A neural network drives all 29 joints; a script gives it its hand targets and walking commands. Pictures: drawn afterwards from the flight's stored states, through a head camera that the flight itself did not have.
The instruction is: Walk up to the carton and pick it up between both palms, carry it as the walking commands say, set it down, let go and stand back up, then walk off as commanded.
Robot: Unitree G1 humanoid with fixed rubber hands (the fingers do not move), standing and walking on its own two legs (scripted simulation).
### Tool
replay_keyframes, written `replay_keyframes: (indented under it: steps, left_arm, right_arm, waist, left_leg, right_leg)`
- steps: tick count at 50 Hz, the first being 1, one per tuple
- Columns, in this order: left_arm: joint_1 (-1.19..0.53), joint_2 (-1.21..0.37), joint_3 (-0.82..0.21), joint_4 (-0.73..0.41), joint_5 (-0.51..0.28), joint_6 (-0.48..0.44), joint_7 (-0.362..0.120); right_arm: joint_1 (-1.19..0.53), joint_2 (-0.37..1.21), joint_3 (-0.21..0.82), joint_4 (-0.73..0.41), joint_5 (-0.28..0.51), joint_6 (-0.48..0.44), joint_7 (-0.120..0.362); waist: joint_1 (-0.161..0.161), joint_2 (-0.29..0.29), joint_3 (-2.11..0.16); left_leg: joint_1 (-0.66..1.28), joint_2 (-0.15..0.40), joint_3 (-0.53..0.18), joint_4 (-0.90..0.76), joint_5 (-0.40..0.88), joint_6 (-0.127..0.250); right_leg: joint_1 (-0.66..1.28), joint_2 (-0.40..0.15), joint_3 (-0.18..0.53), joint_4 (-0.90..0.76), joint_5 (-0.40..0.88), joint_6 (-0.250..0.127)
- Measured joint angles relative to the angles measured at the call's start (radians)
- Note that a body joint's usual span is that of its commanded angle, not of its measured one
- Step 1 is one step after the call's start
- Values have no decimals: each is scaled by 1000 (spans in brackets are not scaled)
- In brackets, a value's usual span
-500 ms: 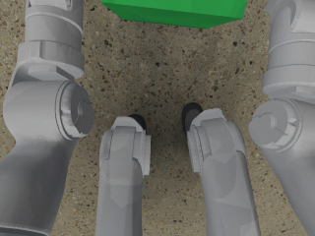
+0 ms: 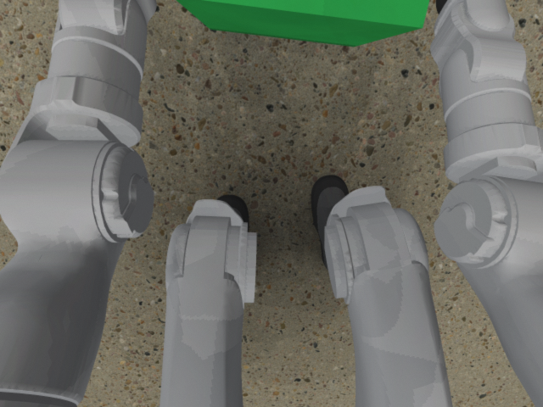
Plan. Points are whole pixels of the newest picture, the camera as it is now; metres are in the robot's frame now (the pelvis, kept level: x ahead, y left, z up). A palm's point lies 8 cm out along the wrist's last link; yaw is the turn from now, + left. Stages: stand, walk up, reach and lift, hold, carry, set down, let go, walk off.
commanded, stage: set down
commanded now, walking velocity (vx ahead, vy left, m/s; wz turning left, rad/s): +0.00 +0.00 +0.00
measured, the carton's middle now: out of the picture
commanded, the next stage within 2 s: let go in 1.52 s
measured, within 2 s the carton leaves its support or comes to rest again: neither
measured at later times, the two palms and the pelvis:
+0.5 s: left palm out of the picture +0.59 +0.15 -0.14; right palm out of the picture +0.56 -0.22 -0.13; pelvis -0.02 +0.00 -0.01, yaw +0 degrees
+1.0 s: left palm out of the picture +0.62 +0.16 +0.06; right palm out of the picture +0.53 -0.24 -0.01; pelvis -0.01 +0.00 +0.09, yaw +1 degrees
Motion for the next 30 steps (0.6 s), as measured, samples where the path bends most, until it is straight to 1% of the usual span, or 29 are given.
replay_keyframes:
  steps: [2,4,5,8,10,15,16,17,20,22,26,28,30]
  left_arm:
    - [-3,23,-31,-2,-41,-13,21]
    - [-7,51,-43,-2,-55,-20,33]
    - [-7,67,-47,-2,-59,-21,35]
    - [-7,107,-55,18,-64,-20,36]
    - [-7,120,-70,27,-69,-20,31]
    - [-8,113,-129,28,-118,-9,-6]
    - [-8,111,-131,28,-121,-7,-6]
    - [-9,111,-131,12,-134,0,-6]
    - [-40,127,-131,-95,-147,25,21]
    - [-39,127,-131,-140,-164,53,35]
    - [-46,131,-131,-143,-166,115,39]
    - [-46,134,-131,-143,-164,127,39]
    - [-44,141,-131,-143,-161,135,39]
  right_arm:
    - [-21,-12,26,0,49,-14,-20]
    - [-51,-35,53,0,81,-21,-33]
    - [-67,-48,56,5,84,-22,-38]
    - [-106,-91,58,73,84,-22,-42]
    - [-104,-107,58,118,84,-21,-41]
    - [-54,-108,60,143,90,-5,-24]
    - [-51,-108,62,138,96,-1,-23]
    - [-51,-109,67,108,100,5,-27]
    - [-101,-116,88,-59,152,19,-53]
    - [-127,-117,104,-115,183,41,-70]
    - [-146,-124,125,-92,191,116,-82]
    - [-114,-124,135,-81,191,140,-82]
    - [-74,-124,136,-80,190,145,-84]
  waist:
    - [0,0,6]
    - [0,0,8]
    - [0,0,8]
    - [0,-1,7]
    - [0,-2,7]
    - [0,-2,14]
    - [0,-2,15]
    - [0,-2,23]
    - [0,1,119]
    - [0,6,114]
    - [0,8,98]
    - [0,8,84]
    - [0,8,70]
  left_leg:
    - [0,5,0,14,3,0]
    - [0,10,0,29,2,0]
    - [0,11,0,37,3,0]
    - [0,11,0,51,9,-1]
    - [0,11,0,51,15,-2]
    - [-1,11,1,51,19,-2]
    - [-1,11,1,51,19,-2]
    - [2,11,1,51,19,-2]
    - [58,12,1,51,20,-2]
    - [60,12,2,51,22,-2]
    - [96,14,2,50,12,-2]
    - [114,14,1,44,5,-2]
    - [131,15,1,30,3,-1]
  right_leg:
    - [0,-4,-7,11,4,0]
    - [0,-6,-14,24,7,-4]
    - [0,-6,-17,32,8,-6]
    - [0,-6,-19,45,16,-8]
    - [0,-6,-20,45,22,-9]
    - [0,-7,-20,45,26,-10]
    - [0,-8,-20,45,26,-11]
    - [3,-8,-20,45,26,-11]
    - [59,-9,-20,45,27,-11]
    - [60,-9,-20,45,29,-11]
    - [95,-9,-21,45,21,-13]
    - [113,-9,-20,39,14,-13]
    - [130,-9,-18,26,11,-13]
